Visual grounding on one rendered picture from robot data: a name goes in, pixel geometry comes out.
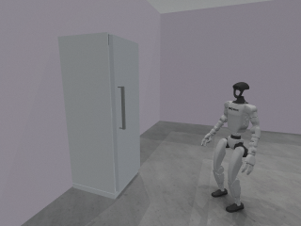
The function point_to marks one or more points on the right robot forearm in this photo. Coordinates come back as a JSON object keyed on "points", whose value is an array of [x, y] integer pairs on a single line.
{"points": [[217, 127]]}

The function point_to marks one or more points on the humanoid robot head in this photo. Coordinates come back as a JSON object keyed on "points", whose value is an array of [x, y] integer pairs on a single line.
{"points": [[240, 86]]}

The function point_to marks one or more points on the fridge door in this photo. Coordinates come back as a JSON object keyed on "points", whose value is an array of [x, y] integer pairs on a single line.
{"points": [[124, 72]]}

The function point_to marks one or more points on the left robot forearm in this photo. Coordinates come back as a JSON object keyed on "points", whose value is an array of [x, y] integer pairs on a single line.
{"points": [[253, 144]]}

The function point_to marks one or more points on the robot right thigh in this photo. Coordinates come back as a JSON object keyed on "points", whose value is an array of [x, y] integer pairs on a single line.
{"points": [[219, 154]]}

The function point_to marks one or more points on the handle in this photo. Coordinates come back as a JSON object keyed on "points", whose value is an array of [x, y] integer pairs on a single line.
{"points": [[123, 118]]}

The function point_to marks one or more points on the robot left hand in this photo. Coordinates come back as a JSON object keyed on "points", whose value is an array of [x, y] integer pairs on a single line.
{"points": [[250, 159]]}

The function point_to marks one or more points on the robot right hand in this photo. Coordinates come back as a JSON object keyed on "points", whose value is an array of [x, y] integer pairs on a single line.
{"points": [[208, 138]]}

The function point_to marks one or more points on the robot left upper arm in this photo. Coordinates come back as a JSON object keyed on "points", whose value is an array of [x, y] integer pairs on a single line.
{"points": [[252, 112]]}

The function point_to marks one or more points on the robot right upper arm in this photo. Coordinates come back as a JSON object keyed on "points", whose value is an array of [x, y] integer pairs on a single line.
{"points": [[224, 118]]}

